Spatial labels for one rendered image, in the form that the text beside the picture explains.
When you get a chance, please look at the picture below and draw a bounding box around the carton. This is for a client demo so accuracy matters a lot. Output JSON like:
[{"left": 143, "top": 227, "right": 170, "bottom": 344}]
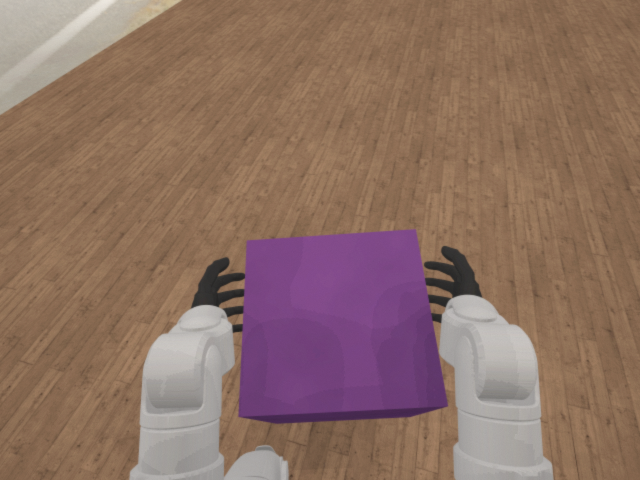
[{"left": 238, "top": 229, "right": 448, "bottom": 424}]

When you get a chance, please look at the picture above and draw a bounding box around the left robot hand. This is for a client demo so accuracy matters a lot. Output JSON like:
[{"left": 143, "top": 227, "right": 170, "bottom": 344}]
[{"left": 191, "top": 257, "right": 245, "bottom": 333}]

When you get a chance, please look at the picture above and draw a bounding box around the left robot thigh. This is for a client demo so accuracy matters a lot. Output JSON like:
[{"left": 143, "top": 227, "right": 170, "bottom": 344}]
[{"left": 224, "top": 450, "right": 289, "bottom": 480}]

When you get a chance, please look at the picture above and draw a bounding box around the left robot shin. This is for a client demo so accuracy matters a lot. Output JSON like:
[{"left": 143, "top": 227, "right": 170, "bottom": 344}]
[{"left": 255, "top": 445, "right": 276, "bottom": 454}]

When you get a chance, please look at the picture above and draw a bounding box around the right robot forearm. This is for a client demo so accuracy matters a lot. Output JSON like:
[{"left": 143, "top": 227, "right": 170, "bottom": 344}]
[{"left": 439, "top": 295, "right": 553, "bottom": 480}]

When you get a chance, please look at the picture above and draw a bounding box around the left robot forearm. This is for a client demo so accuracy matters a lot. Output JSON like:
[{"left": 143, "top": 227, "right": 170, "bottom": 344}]
[{"left": 129, "top": 305, "right": 235, "bottom": 480}]

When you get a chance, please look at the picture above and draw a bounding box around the right robot hand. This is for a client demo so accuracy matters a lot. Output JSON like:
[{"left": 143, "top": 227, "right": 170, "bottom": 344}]
[{"left": 424, "top": 246, "right": 482, "bottom": 323}]

